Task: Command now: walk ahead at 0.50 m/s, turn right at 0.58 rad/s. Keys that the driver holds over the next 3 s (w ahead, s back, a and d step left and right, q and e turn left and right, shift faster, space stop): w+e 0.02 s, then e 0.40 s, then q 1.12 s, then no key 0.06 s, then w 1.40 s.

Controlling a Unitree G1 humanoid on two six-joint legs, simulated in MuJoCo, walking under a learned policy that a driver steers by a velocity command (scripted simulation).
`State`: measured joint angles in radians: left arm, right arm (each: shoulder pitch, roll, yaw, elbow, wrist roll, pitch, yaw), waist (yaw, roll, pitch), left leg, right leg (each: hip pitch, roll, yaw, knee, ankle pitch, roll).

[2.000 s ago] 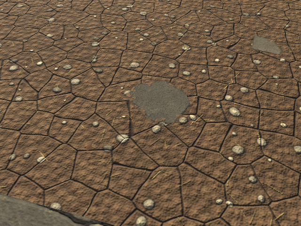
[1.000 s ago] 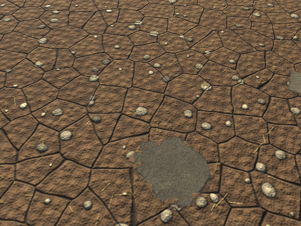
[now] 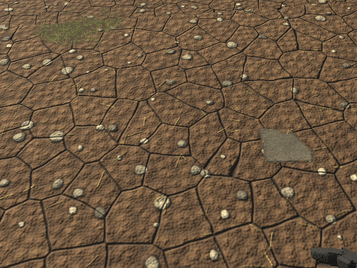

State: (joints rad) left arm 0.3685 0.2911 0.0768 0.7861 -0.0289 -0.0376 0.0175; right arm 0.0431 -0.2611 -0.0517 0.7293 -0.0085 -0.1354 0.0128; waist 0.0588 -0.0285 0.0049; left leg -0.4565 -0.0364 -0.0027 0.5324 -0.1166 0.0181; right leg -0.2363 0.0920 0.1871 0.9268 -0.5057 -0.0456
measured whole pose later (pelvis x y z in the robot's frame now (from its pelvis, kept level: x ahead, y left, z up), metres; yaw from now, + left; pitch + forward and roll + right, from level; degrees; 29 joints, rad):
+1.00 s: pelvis +0.22 -0.01 +0.02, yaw -5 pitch +2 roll -2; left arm 0.08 0.29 0.10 0.71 0.00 0.02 0.05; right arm 0.24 -0.29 -0.07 0.77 0.01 0.01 -0.03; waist -0.03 -0.01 0.04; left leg -0.29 0.00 -0.07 0.49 -0.24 0.02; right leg -0.49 0.05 0.03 0.97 -0.43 0.05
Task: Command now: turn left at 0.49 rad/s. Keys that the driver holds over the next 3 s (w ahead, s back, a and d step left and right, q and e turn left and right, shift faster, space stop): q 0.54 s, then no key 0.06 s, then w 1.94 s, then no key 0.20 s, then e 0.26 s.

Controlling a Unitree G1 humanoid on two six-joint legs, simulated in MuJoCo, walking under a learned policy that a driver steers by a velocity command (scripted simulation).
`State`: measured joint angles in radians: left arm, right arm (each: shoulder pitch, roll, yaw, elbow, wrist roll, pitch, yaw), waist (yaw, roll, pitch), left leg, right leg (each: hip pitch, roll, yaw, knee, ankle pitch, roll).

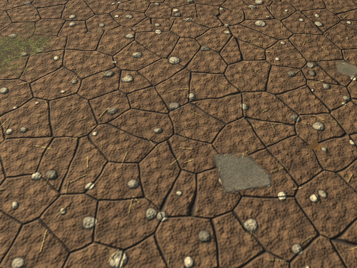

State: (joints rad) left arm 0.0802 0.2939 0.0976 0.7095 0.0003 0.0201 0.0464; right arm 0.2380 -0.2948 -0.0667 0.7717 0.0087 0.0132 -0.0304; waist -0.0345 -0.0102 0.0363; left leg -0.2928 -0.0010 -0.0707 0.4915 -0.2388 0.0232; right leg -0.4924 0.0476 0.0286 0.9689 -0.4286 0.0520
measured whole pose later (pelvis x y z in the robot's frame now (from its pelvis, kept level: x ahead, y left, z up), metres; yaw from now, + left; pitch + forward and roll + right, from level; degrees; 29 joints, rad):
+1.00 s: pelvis +0.06 +0.05 +0.01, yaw +25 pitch +2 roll +0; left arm 0.14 0.30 0.07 0.76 -0.02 -0.06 -0.03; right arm 0.35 -0.28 -0.06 0.72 0.01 -0.05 0.00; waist -0.06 -0.02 -0.02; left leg -0.07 -0.03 -0.03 0.27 -0.25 0.04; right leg -0.53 -0.06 0.02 0.63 -0.10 0.03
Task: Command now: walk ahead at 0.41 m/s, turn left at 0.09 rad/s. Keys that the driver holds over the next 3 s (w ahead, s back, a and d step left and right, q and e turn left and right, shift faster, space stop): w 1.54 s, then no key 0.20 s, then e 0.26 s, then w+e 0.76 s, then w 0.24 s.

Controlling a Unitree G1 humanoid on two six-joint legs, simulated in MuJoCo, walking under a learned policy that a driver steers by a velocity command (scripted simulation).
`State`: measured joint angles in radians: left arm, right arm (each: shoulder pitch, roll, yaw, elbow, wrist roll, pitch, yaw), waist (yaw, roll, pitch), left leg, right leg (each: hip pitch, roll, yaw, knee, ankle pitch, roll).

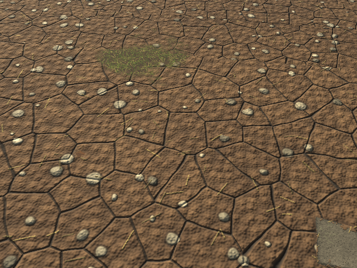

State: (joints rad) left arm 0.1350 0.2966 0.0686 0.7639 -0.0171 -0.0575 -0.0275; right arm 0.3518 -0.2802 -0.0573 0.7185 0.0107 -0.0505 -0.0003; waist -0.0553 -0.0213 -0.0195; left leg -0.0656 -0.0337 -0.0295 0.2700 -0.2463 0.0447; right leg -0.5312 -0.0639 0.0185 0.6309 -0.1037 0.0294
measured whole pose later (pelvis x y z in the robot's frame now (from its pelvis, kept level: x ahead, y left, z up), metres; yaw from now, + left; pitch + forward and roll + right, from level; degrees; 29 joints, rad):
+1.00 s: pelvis +0.52 -0.02 +0.00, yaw +0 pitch +1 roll +2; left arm 0.11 0.29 0.03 0.75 0.00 -0.06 -0.01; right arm 0.35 -0.27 -0.05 0.80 0.01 -0.08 0.02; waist -0.07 -0.05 0.03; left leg -0.06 -0.08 0.05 0.22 -0.18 0.06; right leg -0.68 -0.13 0.05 0.74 0.00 0.03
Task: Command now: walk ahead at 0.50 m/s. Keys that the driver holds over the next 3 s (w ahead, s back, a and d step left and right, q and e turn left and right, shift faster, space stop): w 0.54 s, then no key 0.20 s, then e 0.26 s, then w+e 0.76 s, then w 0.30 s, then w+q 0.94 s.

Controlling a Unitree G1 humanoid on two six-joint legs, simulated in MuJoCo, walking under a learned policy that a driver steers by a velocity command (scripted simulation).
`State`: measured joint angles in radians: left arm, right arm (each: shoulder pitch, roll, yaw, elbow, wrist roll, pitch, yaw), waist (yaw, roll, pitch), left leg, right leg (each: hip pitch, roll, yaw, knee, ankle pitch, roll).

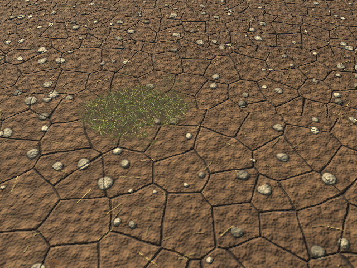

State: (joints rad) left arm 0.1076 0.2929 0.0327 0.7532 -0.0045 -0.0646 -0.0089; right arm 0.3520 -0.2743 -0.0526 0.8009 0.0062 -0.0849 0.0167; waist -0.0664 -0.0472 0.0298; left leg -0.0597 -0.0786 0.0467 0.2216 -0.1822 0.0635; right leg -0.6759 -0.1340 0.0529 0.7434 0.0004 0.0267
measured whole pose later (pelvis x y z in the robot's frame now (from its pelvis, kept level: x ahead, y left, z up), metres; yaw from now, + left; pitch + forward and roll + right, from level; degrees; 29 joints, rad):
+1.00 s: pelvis +0.46 -0.03 -0.01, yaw -5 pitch +1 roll +1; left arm 0.22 0.29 0.06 0.83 -0.01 0.05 0.04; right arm 0.11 -0.24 -0.04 0.83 -0.02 -0.03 -0.01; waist 0.01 -0.03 0.06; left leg -0.30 0.00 0.13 0.40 -0.11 0.05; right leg -0.52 -0.08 0.02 0.91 -0.37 0.06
